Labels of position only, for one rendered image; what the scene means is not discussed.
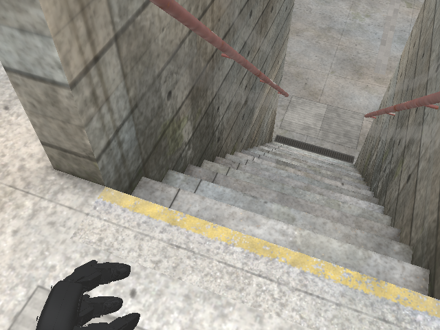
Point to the left robot hand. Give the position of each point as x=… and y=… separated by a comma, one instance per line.
x=66, y=308

